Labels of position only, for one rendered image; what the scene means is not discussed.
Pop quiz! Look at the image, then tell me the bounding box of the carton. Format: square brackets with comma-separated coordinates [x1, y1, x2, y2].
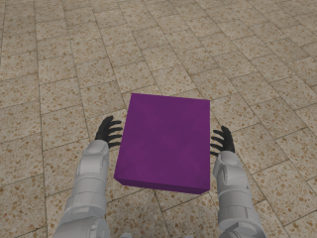
[113, 92, 210, 195]

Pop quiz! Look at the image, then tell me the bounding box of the robot left hand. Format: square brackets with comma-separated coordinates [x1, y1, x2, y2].
[94, 115, 123, 149]

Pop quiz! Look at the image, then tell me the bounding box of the robot right hand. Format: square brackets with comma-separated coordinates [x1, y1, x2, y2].
[210, 126, 235, 157]

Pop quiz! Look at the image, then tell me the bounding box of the robot left forearm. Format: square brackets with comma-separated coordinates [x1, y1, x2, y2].
[53, 140, 109, 236]

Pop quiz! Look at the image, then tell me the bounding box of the robot right forearm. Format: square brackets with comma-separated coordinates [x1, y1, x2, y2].
[212, 151, 267, 238]

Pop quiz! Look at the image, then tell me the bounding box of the left robot upper arm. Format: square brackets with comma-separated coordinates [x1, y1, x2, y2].
[53, 215, 111, 238]

